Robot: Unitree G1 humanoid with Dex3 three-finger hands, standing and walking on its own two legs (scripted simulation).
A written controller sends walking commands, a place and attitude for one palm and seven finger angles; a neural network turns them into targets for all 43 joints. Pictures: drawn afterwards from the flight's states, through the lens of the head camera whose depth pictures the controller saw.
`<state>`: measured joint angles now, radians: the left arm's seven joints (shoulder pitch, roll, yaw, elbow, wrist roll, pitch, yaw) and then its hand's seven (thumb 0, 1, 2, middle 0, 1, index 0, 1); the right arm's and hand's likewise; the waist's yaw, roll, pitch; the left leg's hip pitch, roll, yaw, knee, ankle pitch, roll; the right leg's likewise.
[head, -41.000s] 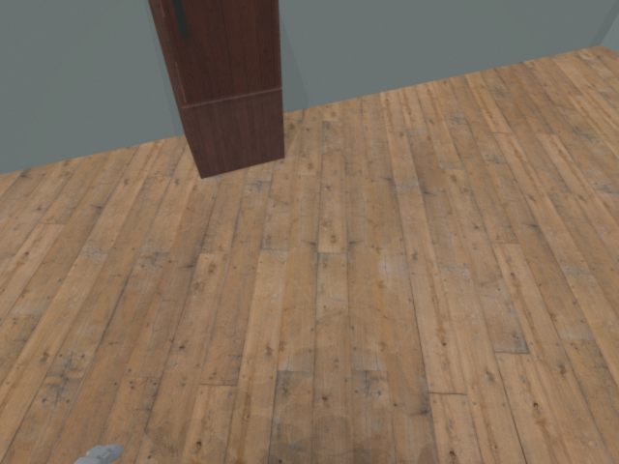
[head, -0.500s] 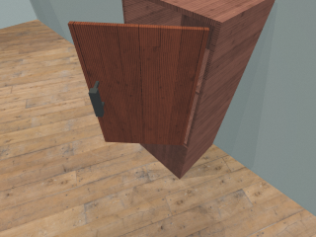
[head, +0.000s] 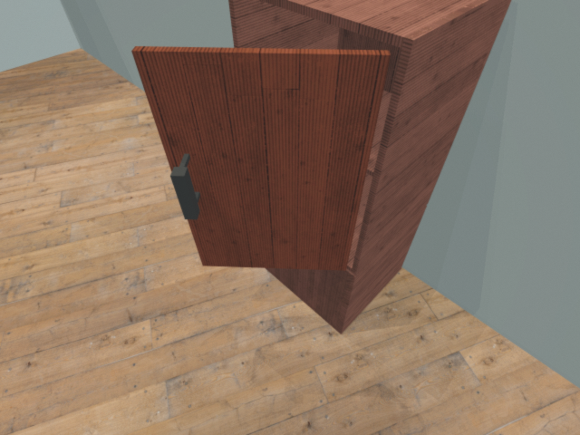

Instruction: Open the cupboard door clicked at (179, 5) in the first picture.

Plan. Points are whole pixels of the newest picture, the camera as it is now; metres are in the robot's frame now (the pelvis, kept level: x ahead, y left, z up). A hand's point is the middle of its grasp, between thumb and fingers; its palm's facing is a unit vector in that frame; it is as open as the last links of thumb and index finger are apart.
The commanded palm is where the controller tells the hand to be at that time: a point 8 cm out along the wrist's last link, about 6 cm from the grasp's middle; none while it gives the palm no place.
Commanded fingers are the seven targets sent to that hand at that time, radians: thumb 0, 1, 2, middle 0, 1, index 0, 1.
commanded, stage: look again from close up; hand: left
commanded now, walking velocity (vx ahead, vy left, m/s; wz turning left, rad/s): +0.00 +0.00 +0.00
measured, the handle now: (189, 186) +0.57 +0.24 -0.01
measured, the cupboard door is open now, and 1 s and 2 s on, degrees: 42 42 42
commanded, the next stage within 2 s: raise the hand with hooked fingers in 0.14 s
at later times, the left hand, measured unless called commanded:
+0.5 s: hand (166, 368) +0.21 +0.18 -0.01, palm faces +0.14 -0.99 -0.03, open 7.8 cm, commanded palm +0.13 +0.24 -0.06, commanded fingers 0.00 0.57 0.76 -0.22 -0.51 -0.22 -0.51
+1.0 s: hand (145, 385) +0.19 +0.22 -0.04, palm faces +0.00 -1.00 -0.05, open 10.6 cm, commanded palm +0.16 +0.27 -0.03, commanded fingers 0.00 -0.01 0.51 -0.27 -0.88 -0.27 -0.88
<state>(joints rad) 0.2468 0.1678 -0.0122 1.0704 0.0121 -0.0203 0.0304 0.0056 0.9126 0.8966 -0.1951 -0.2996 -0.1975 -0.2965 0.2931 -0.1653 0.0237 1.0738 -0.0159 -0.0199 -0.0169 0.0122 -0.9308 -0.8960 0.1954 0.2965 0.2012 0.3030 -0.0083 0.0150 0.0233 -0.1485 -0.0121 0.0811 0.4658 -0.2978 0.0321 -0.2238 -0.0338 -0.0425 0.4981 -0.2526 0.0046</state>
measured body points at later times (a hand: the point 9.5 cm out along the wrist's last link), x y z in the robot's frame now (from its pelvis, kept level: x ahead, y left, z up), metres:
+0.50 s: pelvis -0.01 -0.01 -0.03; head +0.01 -0.01 +0.42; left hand +0.19 +0.23 +0.00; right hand +0.16 -0.27 -0.11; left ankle -0.03 +0.09 -0.74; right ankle +0.01 -0.12 -0.74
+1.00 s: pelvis -0.04 -0.03 -0.08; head +0.03 -0.02 +0.36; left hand +0.19 +0.27 -0.03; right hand +0.13 -0.24 -0.17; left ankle -0.03 +0.09 -0.74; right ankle +0.01 -0.12 -0.74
